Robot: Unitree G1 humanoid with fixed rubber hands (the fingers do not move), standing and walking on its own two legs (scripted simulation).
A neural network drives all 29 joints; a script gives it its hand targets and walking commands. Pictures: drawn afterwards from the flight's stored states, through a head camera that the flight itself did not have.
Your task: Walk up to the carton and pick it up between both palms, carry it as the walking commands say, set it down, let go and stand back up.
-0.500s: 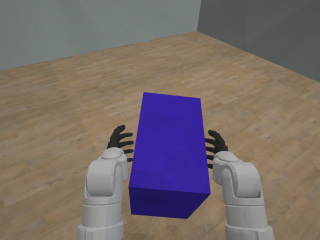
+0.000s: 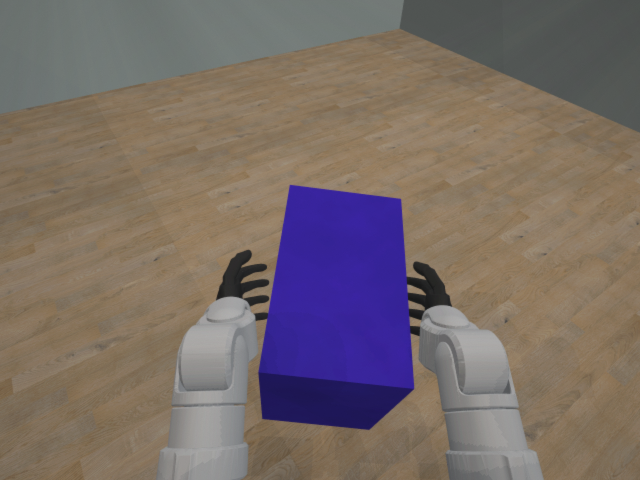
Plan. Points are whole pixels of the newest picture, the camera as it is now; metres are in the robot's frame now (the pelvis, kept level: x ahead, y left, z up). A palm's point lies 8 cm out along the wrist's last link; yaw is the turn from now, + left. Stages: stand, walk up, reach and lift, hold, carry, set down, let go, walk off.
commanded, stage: carry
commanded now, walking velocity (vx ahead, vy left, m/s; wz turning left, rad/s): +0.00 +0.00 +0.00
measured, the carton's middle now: (330, 310) +0.36 +0.01 +0.01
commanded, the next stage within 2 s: hold in 0.32 s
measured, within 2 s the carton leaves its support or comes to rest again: neither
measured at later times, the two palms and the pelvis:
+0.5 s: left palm (237, 337) +0.29 +0.13 +0.04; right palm (429, 341) +0.30 -0.11 +0.04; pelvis +0.00 -0.01 +0.00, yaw +2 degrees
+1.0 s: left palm (276, 315) +0.31 +0.08 +0.07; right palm (463, 308) +0.33 -0.16 +0.06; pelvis +0.01 -0.08 +0.01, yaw +7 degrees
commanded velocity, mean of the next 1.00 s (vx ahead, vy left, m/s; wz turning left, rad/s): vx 0.00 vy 0.00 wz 0.00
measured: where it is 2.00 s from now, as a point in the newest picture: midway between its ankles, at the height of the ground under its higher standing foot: outside the picture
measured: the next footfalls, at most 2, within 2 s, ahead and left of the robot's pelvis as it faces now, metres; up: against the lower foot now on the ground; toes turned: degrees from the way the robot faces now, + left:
none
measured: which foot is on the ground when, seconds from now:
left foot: down 0.00-1.00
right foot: down 0.00-1.00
